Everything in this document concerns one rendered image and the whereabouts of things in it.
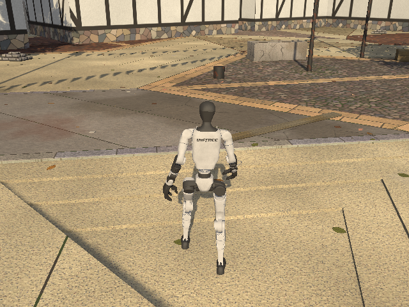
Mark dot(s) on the robot left upper arm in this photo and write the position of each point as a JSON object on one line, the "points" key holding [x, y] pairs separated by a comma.
{"points": [[183, 144]]}

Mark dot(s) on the robot left forearm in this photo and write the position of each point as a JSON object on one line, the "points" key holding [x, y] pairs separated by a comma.
{"points": [[173, 172]]}

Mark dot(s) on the robot right forearm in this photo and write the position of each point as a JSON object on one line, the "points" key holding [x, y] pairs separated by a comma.
{"points": [[233, 166]]}

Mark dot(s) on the robot right hand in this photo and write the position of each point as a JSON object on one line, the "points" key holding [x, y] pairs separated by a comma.
{"points": [[231, 176]]}

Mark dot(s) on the robot left shin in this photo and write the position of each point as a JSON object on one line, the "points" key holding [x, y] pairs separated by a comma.
{"points": [[186, 218]]}

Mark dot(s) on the right robot foot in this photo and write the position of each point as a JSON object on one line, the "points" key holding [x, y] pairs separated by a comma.
{"points": [[220, 268]]}

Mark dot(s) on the robot left hand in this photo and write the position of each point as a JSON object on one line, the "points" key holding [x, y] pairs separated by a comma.
{"points": [[166, 192]]}

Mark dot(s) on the robot right upper arm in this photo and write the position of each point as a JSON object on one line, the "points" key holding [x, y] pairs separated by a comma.
{"points": [[227, 137]]}

